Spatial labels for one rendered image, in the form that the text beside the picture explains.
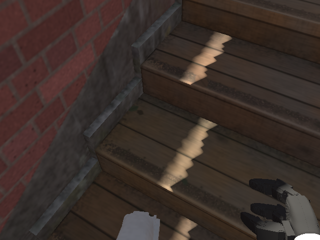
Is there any robot right hand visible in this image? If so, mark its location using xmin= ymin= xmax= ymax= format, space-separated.
xmin=240 ymin=178 xmax=320 ymax=240

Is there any robot left thigh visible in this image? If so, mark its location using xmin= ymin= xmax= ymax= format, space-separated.
xmin=116 ymin=211 xmax=160 ymax=240

